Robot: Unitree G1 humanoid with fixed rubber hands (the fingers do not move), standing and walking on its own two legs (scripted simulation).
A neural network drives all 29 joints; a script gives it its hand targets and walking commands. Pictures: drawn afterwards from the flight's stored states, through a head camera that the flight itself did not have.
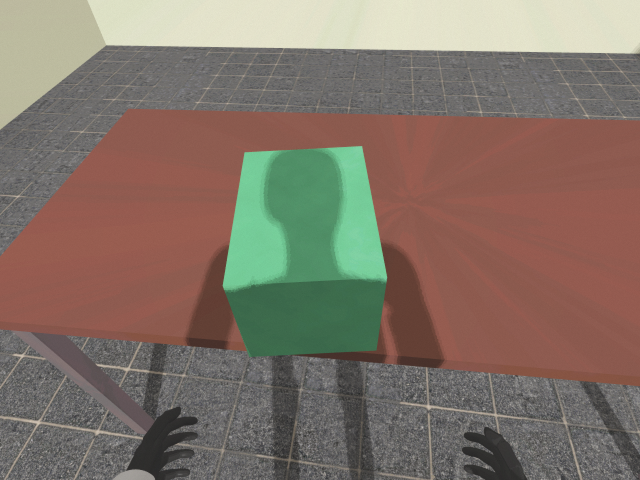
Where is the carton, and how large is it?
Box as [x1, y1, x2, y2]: [223, 146, 386, 356]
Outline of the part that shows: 361,146 260,151 244,153 223,287 249,356 376,349 386,274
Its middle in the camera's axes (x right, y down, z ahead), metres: -0.02 +0.01 +0.60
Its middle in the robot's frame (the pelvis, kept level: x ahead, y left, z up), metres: +0.46 +0.03 +0.03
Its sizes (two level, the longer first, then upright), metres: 0.262 0.188 0.178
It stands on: a table, 0.71 m high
